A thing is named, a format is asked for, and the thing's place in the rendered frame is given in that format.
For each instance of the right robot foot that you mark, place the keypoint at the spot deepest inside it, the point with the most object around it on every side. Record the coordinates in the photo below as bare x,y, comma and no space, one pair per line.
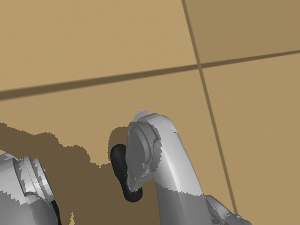
120,168

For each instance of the right robot arm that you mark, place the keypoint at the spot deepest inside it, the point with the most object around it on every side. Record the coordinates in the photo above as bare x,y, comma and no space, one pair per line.
236,219

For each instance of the right robot hand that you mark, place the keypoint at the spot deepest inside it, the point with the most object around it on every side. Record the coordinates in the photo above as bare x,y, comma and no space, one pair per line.
217,210

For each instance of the left robot foot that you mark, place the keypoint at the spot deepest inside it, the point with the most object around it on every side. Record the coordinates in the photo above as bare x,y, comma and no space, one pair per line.
54,204

